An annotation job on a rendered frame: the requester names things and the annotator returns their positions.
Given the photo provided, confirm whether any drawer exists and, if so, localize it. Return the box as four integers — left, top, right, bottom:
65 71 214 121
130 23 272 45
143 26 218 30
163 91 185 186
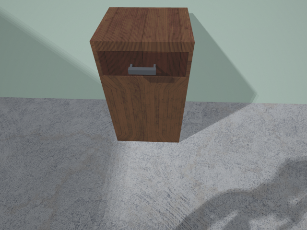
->
98 51 188 77

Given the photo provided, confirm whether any cabinet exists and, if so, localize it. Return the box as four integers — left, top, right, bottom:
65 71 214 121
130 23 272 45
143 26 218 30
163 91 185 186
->
90 7 195 143

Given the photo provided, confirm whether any handle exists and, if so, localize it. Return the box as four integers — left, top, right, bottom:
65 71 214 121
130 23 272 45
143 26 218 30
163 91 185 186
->
128 64 156 75

